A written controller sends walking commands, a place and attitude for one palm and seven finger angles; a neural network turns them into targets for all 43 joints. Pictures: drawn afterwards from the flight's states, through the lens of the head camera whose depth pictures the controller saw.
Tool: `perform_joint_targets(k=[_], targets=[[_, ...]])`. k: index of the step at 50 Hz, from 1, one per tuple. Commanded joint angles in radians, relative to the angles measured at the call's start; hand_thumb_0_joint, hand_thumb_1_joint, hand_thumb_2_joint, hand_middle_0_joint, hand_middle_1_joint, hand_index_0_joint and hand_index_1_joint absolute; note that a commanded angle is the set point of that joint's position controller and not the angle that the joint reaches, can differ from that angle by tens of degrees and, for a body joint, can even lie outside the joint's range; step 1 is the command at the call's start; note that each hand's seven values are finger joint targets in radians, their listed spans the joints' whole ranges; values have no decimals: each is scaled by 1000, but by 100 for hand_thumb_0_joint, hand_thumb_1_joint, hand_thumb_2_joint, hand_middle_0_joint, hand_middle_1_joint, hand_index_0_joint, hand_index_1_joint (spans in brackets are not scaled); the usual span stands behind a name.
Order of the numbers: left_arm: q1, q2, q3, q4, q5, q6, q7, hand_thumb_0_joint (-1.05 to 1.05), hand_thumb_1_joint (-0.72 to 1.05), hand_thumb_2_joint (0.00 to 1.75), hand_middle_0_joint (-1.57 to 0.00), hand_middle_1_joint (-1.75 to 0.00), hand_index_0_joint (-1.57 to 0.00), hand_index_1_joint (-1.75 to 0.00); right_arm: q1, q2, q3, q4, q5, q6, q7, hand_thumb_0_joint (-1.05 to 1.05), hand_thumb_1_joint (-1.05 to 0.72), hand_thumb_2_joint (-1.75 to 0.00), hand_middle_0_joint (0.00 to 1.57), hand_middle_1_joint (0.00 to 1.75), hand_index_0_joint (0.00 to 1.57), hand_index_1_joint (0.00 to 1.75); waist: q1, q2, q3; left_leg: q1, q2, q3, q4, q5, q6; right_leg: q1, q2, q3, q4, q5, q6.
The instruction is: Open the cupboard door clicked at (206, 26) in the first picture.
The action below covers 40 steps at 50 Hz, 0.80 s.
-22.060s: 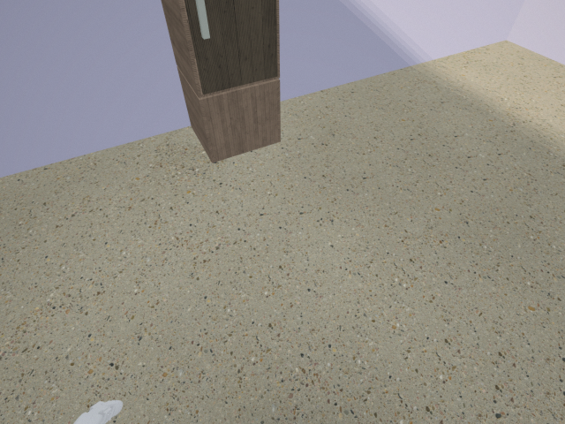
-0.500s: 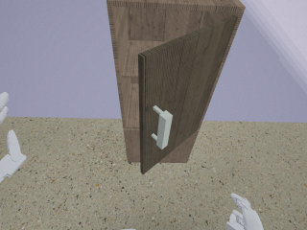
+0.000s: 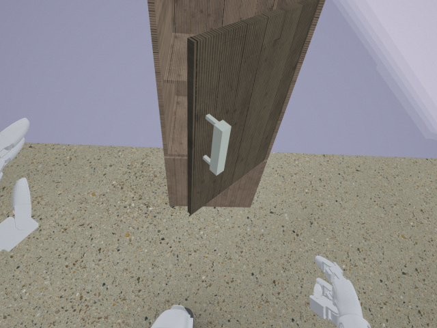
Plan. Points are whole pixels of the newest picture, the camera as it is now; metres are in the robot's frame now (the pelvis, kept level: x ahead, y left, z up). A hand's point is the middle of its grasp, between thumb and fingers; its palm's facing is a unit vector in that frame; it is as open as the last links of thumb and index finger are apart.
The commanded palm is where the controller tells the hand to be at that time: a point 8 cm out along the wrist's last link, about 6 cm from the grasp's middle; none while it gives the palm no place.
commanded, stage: step back with the hand held close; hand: left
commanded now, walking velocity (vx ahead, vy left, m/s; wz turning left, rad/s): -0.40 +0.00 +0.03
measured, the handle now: (213, 144) +0.51 +0.04 +0.01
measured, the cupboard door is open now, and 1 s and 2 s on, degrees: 41 41 41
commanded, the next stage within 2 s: stop stepping back and stand still in 0.12 s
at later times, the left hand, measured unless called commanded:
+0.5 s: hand out of the picture +0.05 +0.28 +0.21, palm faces +0.38 -0.77 -0.52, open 7.4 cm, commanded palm -0.01 +0.33 +0.19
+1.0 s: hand out of the picture +0.00 +0.29 +0.21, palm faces +0.37 -0.76 -0.53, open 7.4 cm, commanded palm -0.06 +0.34 +0.19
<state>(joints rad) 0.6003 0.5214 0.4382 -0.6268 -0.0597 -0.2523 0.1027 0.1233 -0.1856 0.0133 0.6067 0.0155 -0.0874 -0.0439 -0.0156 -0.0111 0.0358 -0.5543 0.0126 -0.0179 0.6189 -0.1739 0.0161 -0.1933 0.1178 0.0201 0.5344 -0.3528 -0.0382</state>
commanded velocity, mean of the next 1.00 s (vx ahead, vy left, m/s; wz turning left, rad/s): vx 0.13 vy -0.03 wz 0.01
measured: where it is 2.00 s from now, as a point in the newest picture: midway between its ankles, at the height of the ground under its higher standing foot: outside the picture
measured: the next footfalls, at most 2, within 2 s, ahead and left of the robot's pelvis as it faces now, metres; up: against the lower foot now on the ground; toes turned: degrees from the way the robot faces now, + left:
left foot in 0.14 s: +0.07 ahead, +0.10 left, +0.00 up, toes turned -1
right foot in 0.52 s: -0.24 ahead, -0.06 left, +0.00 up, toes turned -4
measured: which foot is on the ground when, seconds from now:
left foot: up 0.00-0.12, down 0.14-0.50, up 0.52-0.76, down 0.78-1.00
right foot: down 0.00-0.16, up 0.18-0.50, down 0.52-0.78, up 0.80-1.00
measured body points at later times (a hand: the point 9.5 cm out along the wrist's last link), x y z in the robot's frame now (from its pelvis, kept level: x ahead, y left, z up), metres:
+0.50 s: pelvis -0.15 +0.02 +0.02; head -0.14 +0.06 +0.47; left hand +0.02 +0.32 +0.23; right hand +0.02 -0.18 -0.05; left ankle +0.02 +0.11 -0.71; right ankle -0.28 -0.06 -0.70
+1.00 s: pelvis -0.21 +0.05 +0.01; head -0.21 +0.06 +0.46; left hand -0.03 +0.33 +0.23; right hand -0.07 -0.18 -0.07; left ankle -0.19 +0.18 -0.73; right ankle -0.17 -0.05 -0.70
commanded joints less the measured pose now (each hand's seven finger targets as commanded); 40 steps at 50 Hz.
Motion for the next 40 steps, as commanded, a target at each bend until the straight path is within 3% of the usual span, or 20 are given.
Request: perform_joint_targets(k=[1, 5, 7, 9, 11, 13, 18, 21, 23, 24, 25, 27, 28, 29, 30, 33, 36, 38, 39, 40], targets=[[-15, 150, 190, -38, 10, -24, 47, 0, 90, 90, -20, -30, -20, -30, -99, -111, -57, -132, -22, -25, -22, 0, -90, -90, 20, 30, 20, 30, 22, -58, -37, 91, -19, -59, 438, -254, -39, -273, -405, 279, -268, 424, -114], [-225, 64, 35, 33, 25, -7, 43, 0, 90, 90, -20, -30, -20, -30, -75, -144, -28, -108, -16, -11, -57, 0, -90, -90, 20, 30, 20, 30, -19, 32, 110, 206, -13, -13, -126, -1, -42, -193, -196, 75, -114, 646, -2], [-281, 98, 27, -11, 40, -18, 47, 0, 90, 90, -20, -30, -20, -30, -87, -188, -62, -98, -1, -23, -63, 0, -90, -90, 20, 30, 20, 30, 7, 194, 14, 310, 178, -162, -273, 599, 26, -148, -85, 20, 78, 251, 60], [-201, 97, 41, -39, 17, -30, 38, 0, 90, 90, -20, -30, -20, -30, -12, -172, -75, -133, -11, -57, -33, 0, -90, -90, 20, 30, 20, 30, 37, 100, -212, 513, 300, -261, -252, 804, 113, -193, -54, 63, 261, -145, 53], [-148, 133, 94, -223, 2, -36, 26, 0, 90, 90, -20, -30, -20, -30, -18, -173, -82, -149, -37, -79, -23, 0, -90, -90, 20, 30, 20, 30, 41, 190, -349, 415, 330, -342, -323, 562, 118, -120, -47, 93, 490, -245, 55], [-76, 122, 110, -325, 0, -36, 34, 0, 90, 90, -20, -30, -20, -30, 6, -158, -84, -162, -22, -101, -10, 0, -90, -90, 20, 30, 20, 30, 31, 146, -388, 471, 294, -268, -330, 246, 125, -146, -66, 78, 497, -144, 61], [66, 131, 189, -318, -8, 19, 75, 0, 90, 90, -20, -30, -20, -30, -31, -121, -50, -169, -27, -104, -7, 0, -90, -90, 20, 30, 20, 30, 19, 298, -241, 208, 161, -164, -583, -508, 1, 15, -5, -106, 338, -158, 56], [69, 100, 165, -159, -13, 51, 89, 0, 90, 90, -20, -30, -20, -30, -18, -117, -51, -131, -43, -90, -24, 0, -90, -90, 20, 30, 20, 30, 19, 370, -168, 108, 120, -68, -613, -512, -95, 184, 39, -193, 100, -299, 8], [53, 103, 148, -95, -13, 67, 83, 0, 90, 90, -20, -30, -20, -30, -6, -115, -51, -116, -40, -75, -30, 0, -90, -90, 20, 30, 20, 30, 22, 231, -134, 146, 46, 14, -425, -407, -125, 181, -2, -180, -215, -252, -27], [44, 113, 143, -84, -9, 71, 75, 0, 90, 90, -20, -30, -20, -30, 20, -105, -52, -101, -28, -61, -31, 0, -90, -90, 20, 30, 20, 30, 15, 3, -134, 262, -25, 122, -62, -250, -92, -2, -165, -31, -368, -169, -69], [15, 130, 145, -95, -18, 74, 68, 0, 90, 90, -20, -30, -20, -30, 25, -115, -58, -87, -27, -39, -36, 0, -90, -90, 20, 30, 20, 30, 12, -237, -79, 249, -29, 60, 295, -177, -57, -236, -371, 192, -445, -132, -121], [-92, 178, 200, -127, -20, 53, 70, 0, 90, 90, -20, -30, -20, -30, -5, -156, -49, -67, -47, -32, -25, 0, -90, -90, 20, 30, 20, 30, 8, -152, -49, -63, -10, -13, 569, -130, -48, -222, -500, 324, -473, -122, -181], [-175, 202, 188, -69, -16, 41, 63, 0, 90, 90, -20, -30, -20, -30, -18, -138, -42, -75, -44, -36, -2, 0, -90, -90, 20, 30, 20, 30, -5, -235, -73, -33, 68, -25, 594, -136, -68, -226, -538, 359, -462, -223, -211], [-168, 34, 50, 50, -10, 41, 49, 0, 90, 90, -20, -30, -20, -30, 29, -129, -62, -77, -14, -40, -19, 0, -90, -90, 20, 30, 20, 30, -12, -196, -65, -145, 13, 24, 551, -116, -43, -14, -385, 199, -384, -201, -126], [-196, 42, 35, 72, 10, 53, 51, 0, 90, 90, -20, -30, -20, -30, -11, -161, -72, -86, -4, -55, -31, 0, -90, -90, 20, 30, 20, 30, -8, -176, 5, -172, 33, 5, 491, -88, -37, -19, -381, 244, -366, -116, -107], [-306, 50, 3, 60, 42, 22, 61, 0, 90, 90, -20, -30, -20, -30, -44, -129, -43, -71, -13, -77, -63, 0, -90, -90, 20, 30, 20, 30, 19, -32, 80, -34, 32, 106, 169, -186, 3, 4, -368, 127, -278, 145, -104], [-303, 72, 32, -49, 46, 11, 82, 0, 90, 90, -20, -30, -20, -30, -2, -123, -43, -82, -21, -110, -71, 0, -90, -90, 20, 30, 20, 30, 25, -115, -48, 235, -33, 196, -134, -135, 28, 66, -308, 57, -130, 334, -81], [-229, 101, 84, -175, 25, -5, 91, 0, 90, 90, -20, -30, -20, -30, 31, -157, -68, -119, -20, -116, -76, 0, -90, -90, 20, 30, 20, 30, -8, 96, -192, 581, 80, 5, -211, 77, 81, -95, -215, -33, 209, 394, 6], [-236, 113, 100, -259, 28, -22, 98, 0, 90, 90, -20, -30, -20, -30, 37, -172, -73, -136, -19, -110, -66, 0, -90, -90, 20, 30, 20, 30, -9, 313, -231, 741, 259, -237, -176, 359, 155, -319, -125, -107, 383, 23, 48], [-222, 139, 121, -258, 34, -38, 96, 0, 90, 90, -20, -30, -20, -30, 43, -149, -66, -131, -21, -116, -54, 0, -90, -90, 20, 30, 20, 30, -1, 321, -200, 708, 349, -351, -238, 422, 211, -401, -105, -63, 508, -239, 44]])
